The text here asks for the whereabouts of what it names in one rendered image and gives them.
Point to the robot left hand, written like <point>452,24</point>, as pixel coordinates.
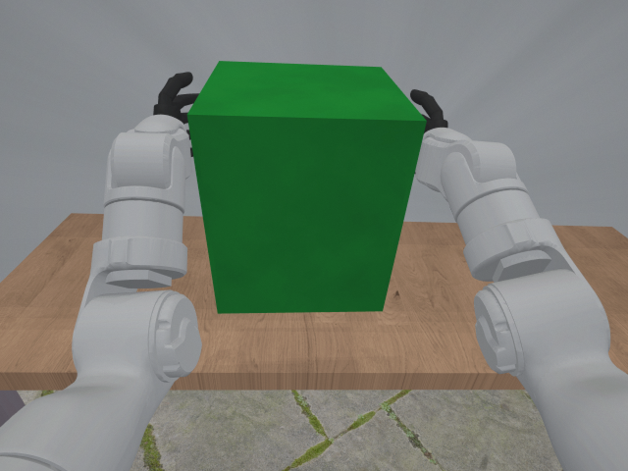
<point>169,103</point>

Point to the table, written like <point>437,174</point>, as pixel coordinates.
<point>424,339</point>

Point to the robot right hand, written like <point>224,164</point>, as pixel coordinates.
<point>431,107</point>

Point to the robot right upper arm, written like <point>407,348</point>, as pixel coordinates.
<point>547,330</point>

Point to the carton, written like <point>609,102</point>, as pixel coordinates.
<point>304,174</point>

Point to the right robot forearm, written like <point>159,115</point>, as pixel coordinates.
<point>504,235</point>

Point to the robot left upper arm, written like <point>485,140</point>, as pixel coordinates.
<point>129,349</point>

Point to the left robot forearm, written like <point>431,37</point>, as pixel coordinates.
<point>144,200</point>

